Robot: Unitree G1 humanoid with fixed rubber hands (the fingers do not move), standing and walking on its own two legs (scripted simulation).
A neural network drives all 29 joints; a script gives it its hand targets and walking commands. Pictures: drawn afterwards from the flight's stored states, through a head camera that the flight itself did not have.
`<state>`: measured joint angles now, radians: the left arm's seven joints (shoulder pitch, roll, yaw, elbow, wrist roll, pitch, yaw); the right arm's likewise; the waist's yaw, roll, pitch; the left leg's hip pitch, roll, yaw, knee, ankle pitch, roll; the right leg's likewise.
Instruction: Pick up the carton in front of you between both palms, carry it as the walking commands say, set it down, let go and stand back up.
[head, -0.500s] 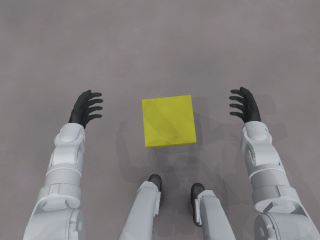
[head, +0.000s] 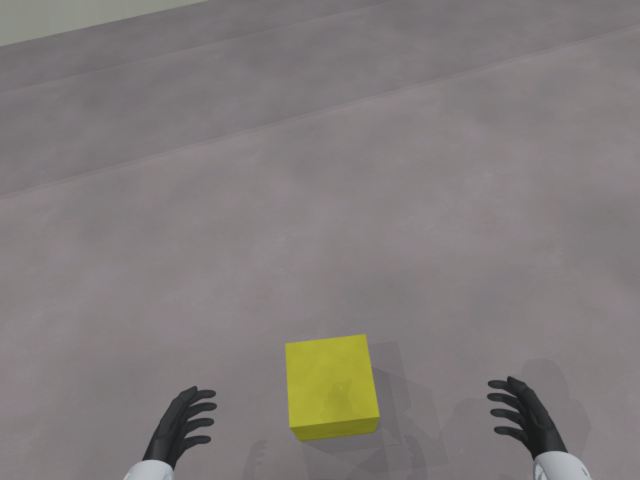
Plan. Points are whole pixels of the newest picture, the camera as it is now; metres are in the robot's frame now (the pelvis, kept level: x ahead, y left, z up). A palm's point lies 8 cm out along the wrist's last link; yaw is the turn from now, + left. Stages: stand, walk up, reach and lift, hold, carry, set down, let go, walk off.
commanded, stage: let go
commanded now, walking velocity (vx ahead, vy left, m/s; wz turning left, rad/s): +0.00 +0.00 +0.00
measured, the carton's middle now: (331, 390) +0.39 +0.06 -0.65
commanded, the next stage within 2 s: stand in 0.54 s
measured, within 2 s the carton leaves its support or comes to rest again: neither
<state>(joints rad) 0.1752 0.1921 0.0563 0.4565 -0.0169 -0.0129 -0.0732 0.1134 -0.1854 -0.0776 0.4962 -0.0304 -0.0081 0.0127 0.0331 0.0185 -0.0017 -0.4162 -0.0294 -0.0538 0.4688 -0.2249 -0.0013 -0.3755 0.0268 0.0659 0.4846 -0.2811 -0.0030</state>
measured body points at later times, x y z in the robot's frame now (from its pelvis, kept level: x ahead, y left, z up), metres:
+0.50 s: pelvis +0.00 -0.01 +0.00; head +0.01 -0.01 +0.45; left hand +0.17 +0.23 -0.07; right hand +0.17 -0.24 -0.07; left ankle +0.00 +0.12 -0.74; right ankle -0.03 -0.12 -0.74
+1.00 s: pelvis +0.01 +0.02 +0.00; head +0.01 +0.03 +0.45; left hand +0.15 +0.30 -0.10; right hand +0.14 -0.28 -0.09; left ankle +0.00 +0.12 -0.74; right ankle -0.03 -0.12 -0.74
